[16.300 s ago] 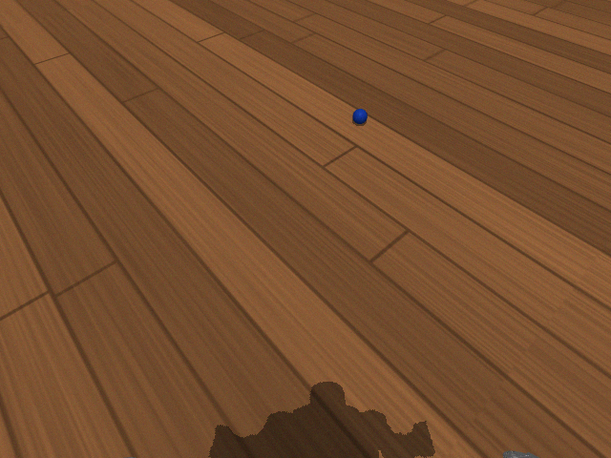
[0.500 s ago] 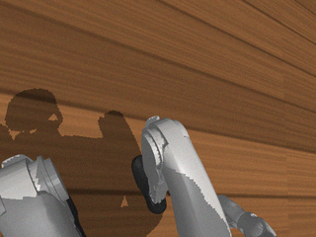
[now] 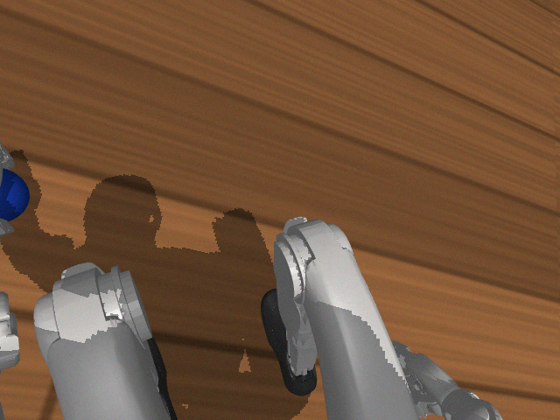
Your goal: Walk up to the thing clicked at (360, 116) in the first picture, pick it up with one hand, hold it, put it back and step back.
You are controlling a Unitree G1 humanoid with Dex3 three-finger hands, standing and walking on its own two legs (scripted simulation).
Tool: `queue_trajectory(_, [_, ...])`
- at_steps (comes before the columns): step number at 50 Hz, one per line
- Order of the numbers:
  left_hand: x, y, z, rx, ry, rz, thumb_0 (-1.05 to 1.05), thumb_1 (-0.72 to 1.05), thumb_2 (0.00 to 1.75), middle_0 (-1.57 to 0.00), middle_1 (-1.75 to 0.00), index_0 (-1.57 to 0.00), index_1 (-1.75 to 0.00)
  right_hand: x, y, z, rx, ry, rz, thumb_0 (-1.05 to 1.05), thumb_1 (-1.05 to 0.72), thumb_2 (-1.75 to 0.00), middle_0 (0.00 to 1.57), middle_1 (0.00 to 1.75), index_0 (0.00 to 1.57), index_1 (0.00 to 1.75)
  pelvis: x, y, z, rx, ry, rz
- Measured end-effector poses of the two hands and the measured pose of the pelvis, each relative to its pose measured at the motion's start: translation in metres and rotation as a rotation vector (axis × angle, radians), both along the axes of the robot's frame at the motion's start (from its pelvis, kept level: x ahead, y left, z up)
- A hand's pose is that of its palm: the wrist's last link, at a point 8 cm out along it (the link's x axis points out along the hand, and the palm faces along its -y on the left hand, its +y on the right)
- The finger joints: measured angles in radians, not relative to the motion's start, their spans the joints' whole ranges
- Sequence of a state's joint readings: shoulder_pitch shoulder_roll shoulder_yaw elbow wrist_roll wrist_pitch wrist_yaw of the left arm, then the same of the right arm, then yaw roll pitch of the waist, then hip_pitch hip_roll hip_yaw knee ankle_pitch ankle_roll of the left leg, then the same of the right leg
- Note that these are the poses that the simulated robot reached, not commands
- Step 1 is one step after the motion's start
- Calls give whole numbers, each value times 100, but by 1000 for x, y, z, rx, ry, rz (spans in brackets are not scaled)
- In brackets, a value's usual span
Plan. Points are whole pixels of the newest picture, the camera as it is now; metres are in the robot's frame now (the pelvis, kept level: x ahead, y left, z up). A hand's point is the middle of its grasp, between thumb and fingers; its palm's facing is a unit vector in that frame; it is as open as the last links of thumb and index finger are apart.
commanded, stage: settle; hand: left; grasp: from above
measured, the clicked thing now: out of the picture +0.43 +0.34 -0.21
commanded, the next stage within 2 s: lift in 0.46 s
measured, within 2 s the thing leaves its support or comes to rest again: neither
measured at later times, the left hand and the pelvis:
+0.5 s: hand out of the picture +0.41 +0.34 -0.11, palm faces -0.42 -0.09 -0.90, open 10.5 cm; pelvis -0.01 -0.01 +0.03, yaw +4 degrees
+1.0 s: hand out of the picture +0.38 +0.34 -0.03, palm faces -0.43 -0.11 -0.90, open 10.5 cm; pelvis -0.02 +0.00 +0.09, yaw +7 degrees
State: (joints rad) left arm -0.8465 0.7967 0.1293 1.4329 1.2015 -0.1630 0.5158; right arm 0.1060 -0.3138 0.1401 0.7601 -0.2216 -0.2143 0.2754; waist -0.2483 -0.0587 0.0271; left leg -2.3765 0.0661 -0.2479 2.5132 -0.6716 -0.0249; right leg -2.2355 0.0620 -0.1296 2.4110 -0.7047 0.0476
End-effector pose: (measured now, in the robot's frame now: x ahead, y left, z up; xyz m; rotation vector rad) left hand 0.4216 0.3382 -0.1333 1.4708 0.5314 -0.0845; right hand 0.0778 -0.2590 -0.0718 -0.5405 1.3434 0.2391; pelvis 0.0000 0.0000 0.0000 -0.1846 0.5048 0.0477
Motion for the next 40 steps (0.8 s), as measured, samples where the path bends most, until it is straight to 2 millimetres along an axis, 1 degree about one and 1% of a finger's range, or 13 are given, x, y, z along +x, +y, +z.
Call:
queue_trajectory(6, [-3, 0, 27, 15, 34, 5, 0, -9, 52, -68, -80, -64, -71, 14, -1, -4, 25, -46, -37, 0, -92, -90, 20, 30, 20, 30, -2, -2, 8, 19, 19, 13])
queue_trajectory(12, [-3, -1, 47, 12, 53, -5, -1, -9, 53, -69, -76, -66, -68, 19, -1, -5, 28, -58, -67, 0, -92, -90, 20, 30, 20, 30, -5, -4, 15, 34, 25, 26])
queue_trajectory(20, [-4, 0, 66, 10, 55, -30, -1, -10, 53, -72, -72, -67, -66, 10, -3, -1, 0, -36, -113, 0, -92, -90, 20, 30, 20, 30, -9, -5, 23, 43, 32, 39])
queue_trajectory(32, [-6, -2, 91, 17, 50, -47, -2, -11, 54, -75, -66, -69, -63, -6, -8, 14, -46, -13, -167, 0, -92, -90, 20, 30, 20, 30, -13, -5, 38, 50, 45, 52])
queue_trajectory(40, [-14, -1, 112, -1, 63, -20, -1, -10, 55, -74, -67, -68, -63, -8, -8, 26, -52, -24, -210, 0, -92, -91, 20, 30, 20, 30, -15, -5, 53, 54, 59, 61])
